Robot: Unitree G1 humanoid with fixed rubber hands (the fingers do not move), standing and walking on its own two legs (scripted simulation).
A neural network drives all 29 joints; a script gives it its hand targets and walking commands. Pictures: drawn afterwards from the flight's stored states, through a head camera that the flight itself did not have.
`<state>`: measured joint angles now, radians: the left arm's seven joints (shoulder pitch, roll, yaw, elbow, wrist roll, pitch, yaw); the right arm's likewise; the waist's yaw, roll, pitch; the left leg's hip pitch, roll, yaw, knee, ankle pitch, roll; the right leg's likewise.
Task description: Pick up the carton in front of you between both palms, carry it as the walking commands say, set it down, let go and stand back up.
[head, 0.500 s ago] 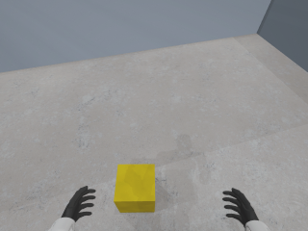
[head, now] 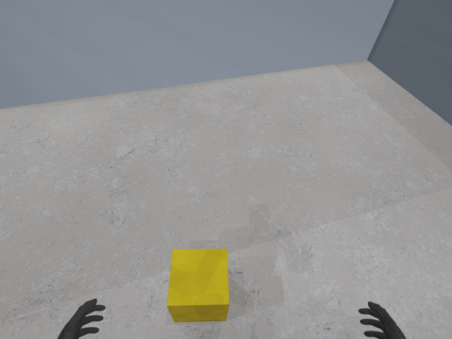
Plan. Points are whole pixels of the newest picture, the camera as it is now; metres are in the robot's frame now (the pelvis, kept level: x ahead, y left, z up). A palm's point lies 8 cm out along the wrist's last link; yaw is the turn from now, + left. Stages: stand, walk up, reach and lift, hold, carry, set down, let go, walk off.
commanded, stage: stand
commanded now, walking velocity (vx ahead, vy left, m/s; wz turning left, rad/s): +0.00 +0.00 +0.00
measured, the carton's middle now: (200, 286) +0.40 +0.09 -0.65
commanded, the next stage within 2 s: none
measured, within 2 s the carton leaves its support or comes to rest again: neither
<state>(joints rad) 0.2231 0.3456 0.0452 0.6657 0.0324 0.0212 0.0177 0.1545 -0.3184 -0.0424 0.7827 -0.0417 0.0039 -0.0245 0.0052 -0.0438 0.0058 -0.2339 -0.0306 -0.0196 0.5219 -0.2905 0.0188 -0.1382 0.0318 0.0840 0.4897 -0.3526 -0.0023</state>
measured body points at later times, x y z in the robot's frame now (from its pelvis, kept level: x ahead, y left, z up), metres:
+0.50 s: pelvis -0.01 +0.01 +0.01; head -0.01 +0.02 +0.46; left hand +0.11 +0.31 -0.11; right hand +0.11 -0.29 -0.10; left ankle -0.01 +0.11 -0.74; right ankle -0.06 -0.12 -0.74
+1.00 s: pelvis -0.02 +0.01 +0.01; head -0.02 +0.02 +0.46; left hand +0.08 +0.31 -0.11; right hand +0.08 -0.31 -0.10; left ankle -0.01 +0.11 -0.74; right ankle -0.06 -0.12 -0.74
